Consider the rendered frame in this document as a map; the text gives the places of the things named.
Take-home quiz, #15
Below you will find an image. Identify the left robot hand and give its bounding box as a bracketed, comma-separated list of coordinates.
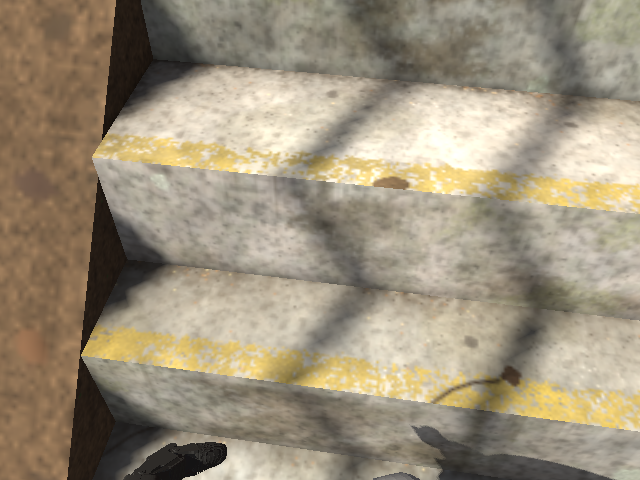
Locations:
[123, 442, 227, 480]

